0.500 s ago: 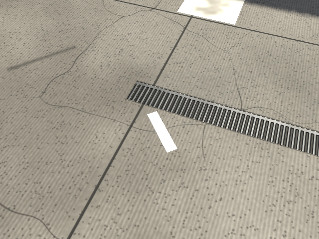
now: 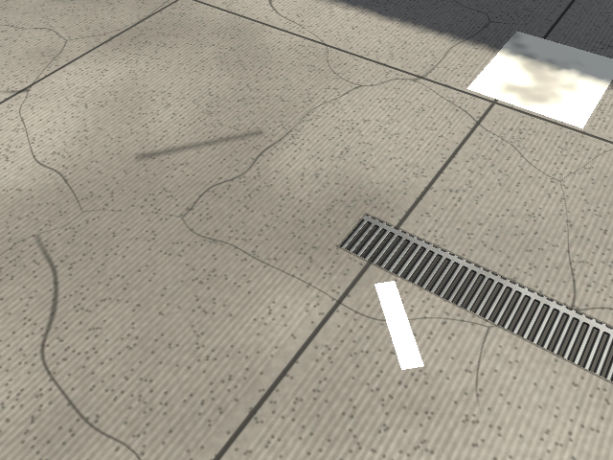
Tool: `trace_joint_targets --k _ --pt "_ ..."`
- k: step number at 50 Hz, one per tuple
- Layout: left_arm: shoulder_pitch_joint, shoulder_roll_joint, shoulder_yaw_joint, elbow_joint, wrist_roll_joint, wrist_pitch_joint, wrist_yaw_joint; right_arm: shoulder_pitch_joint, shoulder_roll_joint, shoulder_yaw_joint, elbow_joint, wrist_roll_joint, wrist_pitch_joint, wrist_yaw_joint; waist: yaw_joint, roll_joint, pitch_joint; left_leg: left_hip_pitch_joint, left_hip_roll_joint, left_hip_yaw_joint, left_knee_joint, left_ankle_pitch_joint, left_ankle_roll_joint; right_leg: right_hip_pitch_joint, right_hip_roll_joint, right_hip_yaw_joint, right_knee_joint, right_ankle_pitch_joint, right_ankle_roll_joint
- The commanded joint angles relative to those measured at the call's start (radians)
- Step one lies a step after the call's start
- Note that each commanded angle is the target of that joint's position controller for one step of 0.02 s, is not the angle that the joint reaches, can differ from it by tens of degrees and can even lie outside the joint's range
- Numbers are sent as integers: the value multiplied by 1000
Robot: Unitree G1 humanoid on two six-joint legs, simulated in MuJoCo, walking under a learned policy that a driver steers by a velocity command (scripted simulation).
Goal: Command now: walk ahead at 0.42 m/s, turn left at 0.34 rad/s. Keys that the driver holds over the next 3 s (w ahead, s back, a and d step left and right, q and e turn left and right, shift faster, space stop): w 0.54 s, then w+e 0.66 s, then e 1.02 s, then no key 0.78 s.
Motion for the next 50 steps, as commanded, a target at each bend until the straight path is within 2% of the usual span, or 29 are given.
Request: trace_joint_targets --k 1,2,3,4,6,9,13,16,19,20,21,22,23,24,25,26,27,28,29,31,34,37,40,43,45,47,48,49,50 --pt "292 256 65 35 24 -10 -4 -49 -49 5 -126 22 -38 -5 116 -292 -28 -587 -5 43 460 -235 14 461 -420 722 -290 -569 -239" --pt "237 181 44 16 7 -13 -9 -55 -128 -15 -111 25 -46 -5 103 -201 59 -653 50 9 557 -162 20 407 -406 676 -295 -600 -240" --pt "204 137 31 5 3 -10 -7 -67 -131 -18 -98 17 -49 0 90 -174 92 -665 76 27 581 -71 22 379 -352 562 -288 -512 -208" --pt "175 116 22 -3 6 -5 -5 -76 -119 -16 -94 4 -53 4 77 -151 87 -653 101 59 565 -4 20 356 -312 473 -294 -418 -188" --pt "160 97 10 -5 12 2 2 -112 -89 -12 -102 -6 -59 16 70 -142 90 -598 150 100 502 101 4 290 -263 350 -325 -241 -170" --pt "198 112 10 12 3 3 8 -170 -48 2 -126 -10 -59 20 87 -128 85 -577 162 157 387 213 -35 266 -235 234 -357 -45 -188" --pt "249 137 11 34 -7 15 15 -281 -6 22 -161 -5 -66 31 120 -120 88 -469 141 201 130 361 -55 238 -207 109 -355 121 -176" --pt "302 148 11 55 -15 25 15 -343 -11 24 -181 5 -68 47 135 -117 105 -399 120 216 34 404 -46 247 -237 93 -346 147 -173" --pt "313 163 16 69 -21 41 18 -354 -44 15 -196 10 -72 60 104 -124 111 -362 110 209 -28 346 -1 327 -283 95 -302 256 -152" --pt "307 175 19 69 -20 46 19 -320 -65 7 -190 7 -73 60 75 -131 86 -297 91 222 -42 317 17 348 -285 82 -250 397 -142" --pt "295 182 20 68 -21 52 21 -231 -93 -9 -166 3 -72 56 17 -127 25 -158 65 247 -67 313 43 345 -262 45 -134 578 -123" --pt "297 166 13 63 -15 56 24 -74 -136 -33 -117 2 -68 47 -58 -110 -76 68 56 256 -71 320 73 280 -215 5 55 649 -96" --pt "302 114 -10 32 15 54 25 113 -207 -53 -83 -9 -60 34 -123 14 -235 387 253 39 -28 307 135 59 -163 -28 379 359 -61" --pt "425 -13 -46 15 7 33 20 134 -270 -57 -65 -15 -57 41 -36 304 -363 622 466 -456 -176 37 281 -281 22 -1 699 -358 -10" --pt "357 104 -19 24 -19 13 13 120 -167 -31 -69 -8 -59 44 -75 200 -301 564 445 -511 -254 -72 258 -388 -26 102 807 -390 -21" --pt "260 146 -6 -9 -39 2 8 48 -134 -18 -71 -6 -62 43 -62 150 -148 441 412 -357 -267 -1 222 -449 -74 74 814 -301 -34" --pt "212 135 -8 -16 -30 -2 11 -15 -121 -12 -77 -10 -64 44 -34 65 -75 306 370 -243 -286 130 205 -415 -117 51 773 -210 -33" --pt "198 124 -5 -15 -16 2 12 -65 -97 -7 -80 -20 -66 47 -4 44 -27 202 337 -154 -313 222 196 -381 -145 49 720 -151 -26" --pt "220 110 -4 -7 -15 14 10 -94 -73 -1 -80 -30 -72 47 28 60 -17 135 312 -89 -346 275 188 -323 -170 58 696 -109 -23" --pt "244 68 -10 3 -19 42 10 -105 -67 -3 -60 -24 -91 47 54 65 -2 62 304 -7 -401 331 195 -280 -178 60 663 -78 -9" --pt "172 58 -10 -27 -16 62 15 -89 -88 -12 -23 -32 -105 38 49 34 60 31 302 101 -446 397 190 -357 -167 95 565 36 12" --pt "103 55 -11 -50 -11 52 3 -87 -99 -12 -5 -32 -105 29 32 24 79 41 269 217 -459 447 156 -350 -137 83 375 228 12" --pt "-8 30 -25 -91 -8 46 -15 -47 -121 -14 20 -25 -101 19 -15 4 107 75 273 285 -475 460 134 -322 -119 16 224 329 -1" --pt "-92 25 -31 -143 -11 44 -34 13 -135 -19 54 -15 -79 14 -47 -9 127 222 312 316 -430 526 125 -387 -108 -8 144 287 -25" --pt "-123 33 -29 -178 -11 44 -50 27 -146 -22 64 -9 -56 9 -44 0 123 312 336 333 -365 652 114 -412 -90 -41 119 192 -46" --pt "-92 58 -16 -197 -12 49 -60 11 -173 -28 56 -8 -37 -2 -7 42 69 354 340 363 -241 983 90 -321 -34 -104 119 81 -80" --pt "-30 83 -2 -193 -12 54 -60 4 -187 -32 50 -9 -27 -9 32 68 18 358 336 376 -132 1148 78 -229 4 -131 130 28 -101" --pt "96 126 23 -169 -14 57 -54 -6 -192 -32 43 -11 -18 -16 103 70 -53 311 317 394 43 1208 59 -57 43 -140 107 26 -131" --pt "267 190 56 -135 -15 63 -38 -18 -185 -25 27 -12 -19 -24 193 25 -141 125 280 402 298 1044 21 238 15 -47 53 75 -181"
Next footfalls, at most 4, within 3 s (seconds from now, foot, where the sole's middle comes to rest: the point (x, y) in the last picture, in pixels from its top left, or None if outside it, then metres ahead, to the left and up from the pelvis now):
0.44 left None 0.38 0.16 -0.77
1.00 right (345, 390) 0.68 -0.07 -0.77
1.44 left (294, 287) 0.99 0.04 -0.77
1.88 right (369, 347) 0.79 -0.14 -0.77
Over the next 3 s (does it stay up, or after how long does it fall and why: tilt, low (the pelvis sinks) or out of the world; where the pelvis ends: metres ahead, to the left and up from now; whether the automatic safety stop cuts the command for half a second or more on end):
stays up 0.81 -0.04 0.00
